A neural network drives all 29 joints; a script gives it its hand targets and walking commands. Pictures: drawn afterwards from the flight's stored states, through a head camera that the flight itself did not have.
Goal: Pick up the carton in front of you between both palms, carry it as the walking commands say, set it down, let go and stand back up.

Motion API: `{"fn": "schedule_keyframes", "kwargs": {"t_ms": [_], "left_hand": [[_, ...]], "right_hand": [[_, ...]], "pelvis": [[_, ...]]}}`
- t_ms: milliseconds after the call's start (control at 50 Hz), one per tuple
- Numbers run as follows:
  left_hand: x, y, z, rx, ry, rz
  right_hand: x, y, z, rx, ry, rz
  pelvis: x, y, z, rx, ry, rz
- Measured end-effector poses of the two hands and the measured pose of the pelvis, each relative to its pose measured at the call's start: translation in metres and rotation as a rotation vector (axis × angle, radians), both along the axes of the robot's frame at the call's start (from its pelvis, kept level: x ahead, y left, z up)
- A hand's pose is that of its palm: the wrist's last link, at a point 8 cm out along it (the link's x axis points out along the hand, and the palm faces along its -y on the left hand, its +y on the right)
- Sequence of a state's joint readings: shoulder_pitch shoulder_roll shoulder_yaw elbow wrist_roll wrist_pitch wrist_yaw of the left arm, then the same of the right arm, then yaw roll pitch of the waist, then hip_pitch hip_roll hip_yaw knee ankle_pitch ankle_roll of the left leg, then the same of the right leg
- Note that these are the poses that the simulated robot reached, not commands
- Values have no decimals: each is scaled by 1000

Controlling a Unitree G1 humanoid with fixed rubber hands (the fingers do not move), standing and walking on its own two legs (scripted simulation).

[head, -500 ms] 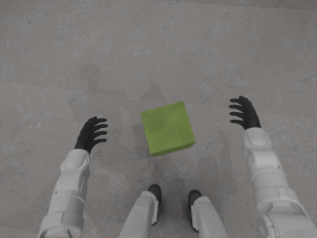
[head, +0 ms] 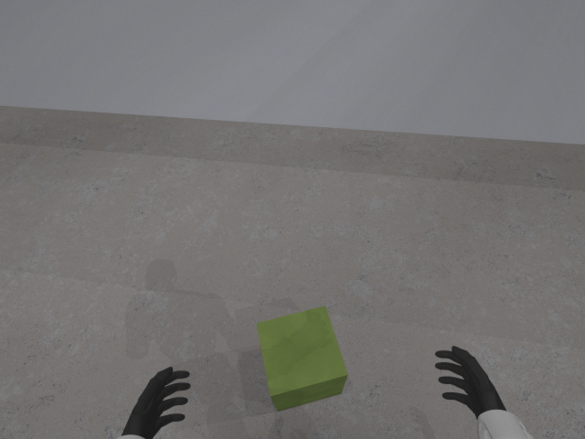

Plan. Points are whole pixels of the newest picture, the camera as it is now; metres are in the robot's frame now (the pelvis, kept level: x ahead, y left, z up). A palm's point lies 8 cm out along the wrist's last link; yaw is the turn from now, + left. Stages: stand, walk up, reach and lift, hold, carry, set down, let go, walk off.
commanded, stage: let go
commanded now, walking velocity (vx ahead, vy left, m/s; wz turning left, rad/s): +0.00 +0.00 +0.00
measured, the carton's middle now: (300, 360) +0.40 +0.04 -0.65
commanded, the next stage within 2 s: stand in 0.50 s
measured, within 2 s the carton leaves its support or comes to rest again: neither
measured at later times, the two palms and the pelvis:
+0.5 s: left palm (133, 431) +0.15 +0.24 -0.06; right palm out of the picture +0.15 -0.23 -0.07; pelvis -0.01 +0.00 +0.00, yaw +0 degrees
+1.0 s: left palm out of the picture +0.15 +0.30 -0.10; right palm out of the picture +0.13 -0.27 -0.08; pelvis +0.01 +0.02 +0.00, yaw -1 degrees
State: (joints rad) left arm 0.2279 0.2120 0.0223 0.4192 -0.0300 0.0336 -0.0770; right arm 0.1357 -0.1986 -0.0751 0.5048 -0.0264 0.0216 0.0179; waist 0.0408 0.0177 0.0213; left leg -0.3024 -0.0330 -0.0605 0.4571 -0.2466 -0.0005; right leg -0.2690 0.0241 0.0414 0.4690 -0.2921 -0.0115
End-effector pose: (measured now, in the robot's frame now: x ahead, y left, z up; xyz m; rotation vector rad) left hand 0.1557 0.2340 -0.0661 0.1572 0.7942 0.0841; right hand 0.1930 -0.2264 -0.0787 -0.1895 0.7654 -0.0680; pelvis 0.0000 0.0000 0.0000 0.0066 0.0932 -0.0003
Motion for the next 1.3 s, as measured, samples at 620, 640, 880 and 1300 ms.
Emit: {"fn": "schedule_keyframes", "kwargs": {"t_ms": [620, 640, 880, 1300], "left_hand": [[-8, 37, -10, 128, 14, 9], [-10, 42, -14, 134, 25, 9], [-15, 65, -34, 165, 137, 2], [-25, 76, -35, 191, 198, 8]], "right_hand": [[-61, -23, 4, -136, 82, -33], [-64, -29, 4, -153, 93, -41], [-67, -52, 5, -226, 159, -98], [-83, -51, -6, -211, 233, -116]], "pelvis": [[-11, 10, -5, -9, -125, -9], [-10, 11, -6, -10, -119, -11], [6, 19, -4, -15, -94, -19], [5, 22, 1, -12, -116, -21]]}}
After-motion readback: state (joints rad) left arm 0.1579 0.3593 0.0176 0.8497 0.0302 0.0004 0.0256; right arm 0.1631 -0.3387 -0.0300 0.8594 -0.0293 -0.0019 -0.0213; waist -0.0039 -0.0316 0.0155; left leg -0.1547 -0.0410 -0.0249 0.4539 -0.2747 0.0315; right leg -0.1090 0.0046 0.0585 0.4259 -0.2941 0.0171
